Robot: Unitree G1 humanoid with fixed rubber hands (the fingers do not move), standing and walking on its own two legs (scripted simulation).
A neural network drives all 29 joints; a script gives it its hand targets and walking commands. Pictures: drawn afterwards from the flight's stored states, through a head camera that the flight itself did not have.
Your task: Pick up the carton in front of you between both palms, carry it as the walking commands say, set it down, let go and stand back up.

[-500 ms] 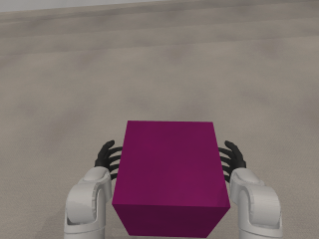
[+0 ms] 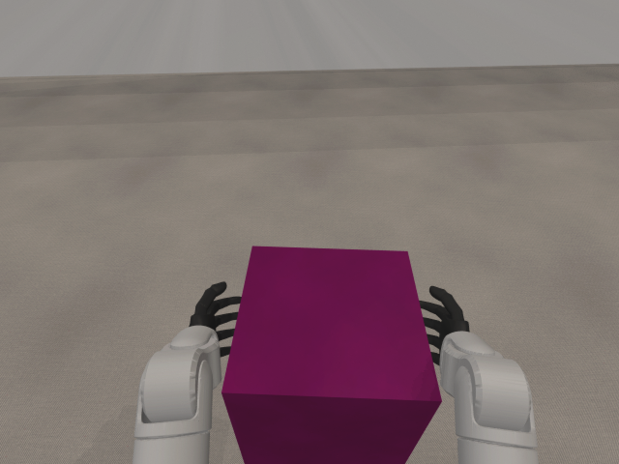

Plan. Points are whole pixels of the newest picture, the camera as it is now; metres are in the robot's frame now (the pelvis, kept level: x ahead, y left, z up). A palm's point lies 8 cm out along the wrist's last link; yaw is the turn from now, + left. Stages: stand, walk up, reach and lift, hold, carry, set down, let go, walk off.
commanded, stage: carry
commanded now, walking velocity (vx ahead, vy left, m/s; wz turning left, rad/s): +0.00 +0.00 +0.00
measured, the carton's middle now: (325, 364) +0.28 +0.00 -0.01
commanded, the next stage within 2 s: hold in 1.52 s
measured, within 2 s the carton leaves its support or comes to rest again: neither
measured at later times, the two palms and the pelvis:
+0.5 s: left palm (213, 363) +0.26 +0.14 +0.03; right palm (451, 370) +0.26 -0.15 +0.03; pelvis -0.03 +0.00 +0.00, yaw +0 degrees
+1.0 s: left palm (214, 385) +0.23 +0.14 +0.04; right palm (468, 394) +0.23 -0.16 +0.04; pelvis -0.06 -0.01 +0.00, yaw +0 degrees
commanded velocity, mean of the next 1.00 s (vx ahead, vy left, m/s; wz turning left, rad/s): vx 0.00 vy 0.00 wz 0.00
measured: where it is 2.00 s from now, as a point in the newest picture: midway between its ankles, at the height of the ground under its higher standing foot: outside the picture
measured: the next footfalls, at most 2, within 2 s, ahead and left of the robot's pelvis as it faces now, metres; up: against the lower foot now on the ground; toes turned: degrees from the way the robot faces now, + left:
none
